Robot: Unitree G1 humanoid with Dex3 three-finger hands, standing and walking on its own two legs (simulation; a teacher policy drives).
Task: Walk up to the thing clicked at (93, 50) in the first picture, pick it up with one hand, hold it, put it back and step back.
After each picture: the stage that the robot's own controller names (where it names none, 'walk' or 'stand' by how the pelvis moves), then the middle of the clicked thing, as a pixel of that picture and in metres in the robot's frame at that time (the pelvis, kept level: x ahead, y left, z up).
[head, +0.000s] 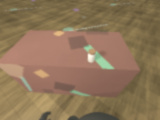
stand; (91, 55) +0.61 +0.03 -0.02
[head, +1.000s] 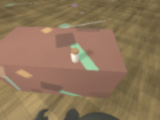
walk; (75, 55) +0.53 +0.18 +0.01
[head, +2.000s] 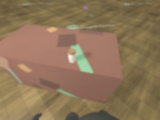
stand; (72, 55) +0.54 +0.19 +0.01
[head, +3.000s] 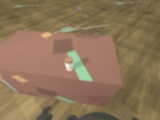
walk; (69, 64) +0.46 +0.21 -0.02
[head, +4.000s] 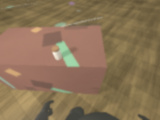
walk; (56, 52) +0.54 +0.33 +0.01
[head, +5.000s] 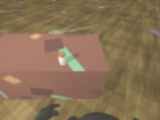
walk; (62, 58) +0.53 +0.30 -0.01
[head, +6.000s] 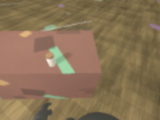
stand; (51, 59) +0.48 +0.37 -0.02
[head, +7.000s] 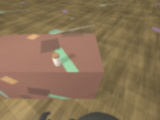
stand; (56, 59) +0.52 +0.35 -0.03
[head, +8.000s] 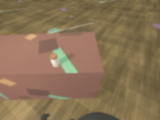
stand; (54, 60) +0.50 +0.35 -0.02
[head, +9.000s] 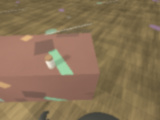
stand; (50, 61) +0.48 +0.39 -0.02
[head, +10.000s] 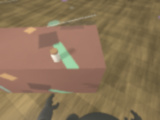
rise first; (55, 55) +0.51 +0.34 -0.02
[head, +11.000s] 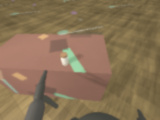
rise first; (64, 58) +0.53 +0.31 -0.02
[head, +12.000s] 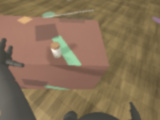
go down; (56, 50) +0.53 +0.29 +0.00
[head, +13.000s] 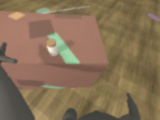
go down; (52, 47) +0.53 +0.29 +0.02
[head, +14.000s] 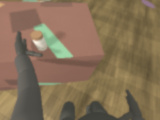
close in; (39, 41) +0.53 +0.31 +0.06
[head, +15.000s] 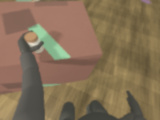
close; (35, 43) +0.52 +0.31 +0.06
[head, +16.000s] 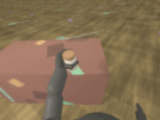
lift; (70, 61) +0.33 +0.15 +0.20
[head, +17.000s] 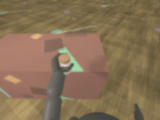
hold; (65, 64) +0.34 +0.19 +0.14
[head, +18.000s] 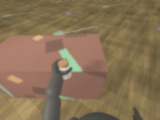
hold; (65, 69) +0.34 +0.20 +0.10
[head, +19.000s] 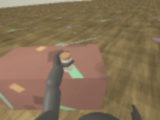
hold; (66, 62) +0.35 +0.18 +0.19
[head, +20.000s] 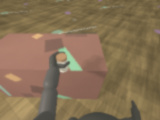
crouch; (62, 62) +0.37 +0.22 +0.12
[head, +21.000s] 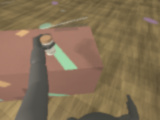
crouch; (48, 45) +0.48 +0.27 +0.16
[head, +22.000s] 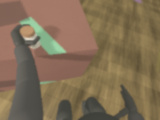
lower; (31, 38) +0.54 +0.30 +0.07
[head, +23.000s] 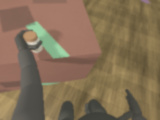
lower; (34, 42) +0.51 +0.31 +0.06
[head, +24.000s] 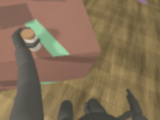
lower; (31, 40) +0.52 +0.32 +0.07
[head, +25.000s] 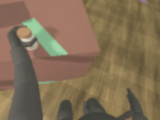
lower; (28, 39) +0.52 +0.32 +0.07
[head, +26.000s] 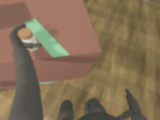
open; (29, 40) +0.52 +0.33 +0.06
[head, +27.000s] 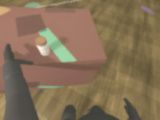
sink last; (43, 46) +0.50 +0.31 +0.05
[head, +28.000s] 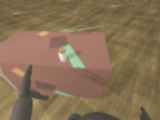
stand; (62, 54) +0.55 +0.33 +0.02
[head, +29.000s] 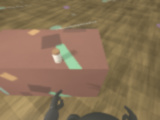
stand; (57, 55) +0.52 +0.32 +0.01
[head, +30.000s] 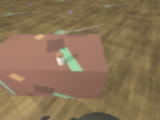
stand; (60, 58) +0.54 +0.33 -0.02
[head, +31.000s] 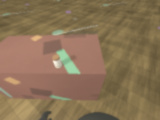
stand; (57, 61) +0.50 +0.34 -0.03
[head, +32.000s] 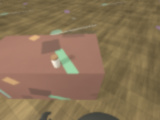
stand; (55, 61) +0.50 +0.35 -0.03
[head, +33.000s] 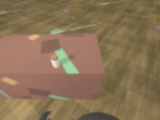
stand; (55, 61) +0.50 +0.35 -0.03
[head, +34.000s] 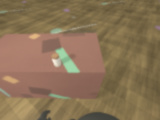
stand; (56, 59) +0.51 +0.34 -0.03
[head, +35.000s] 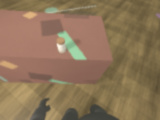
walk; (61, 45) +0.56 +0.29 -0.02
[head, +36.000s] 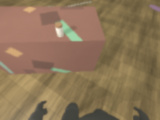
walk; (59, 29) +0.74 +0.37 +0.00
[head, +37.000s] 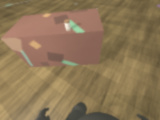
walk; (67, 25) +1.01 +0.40 -0.01
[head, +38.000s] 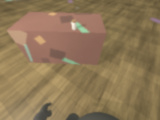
stand; (74, 24) +1.12 +0.33 -0.02
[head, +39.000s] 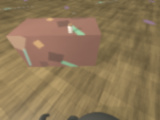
stand; (70, 28) +1.15 +0.36 -0.02
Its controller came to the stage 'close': yes
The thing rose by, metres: 0.23
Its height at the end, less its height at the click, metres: +0.00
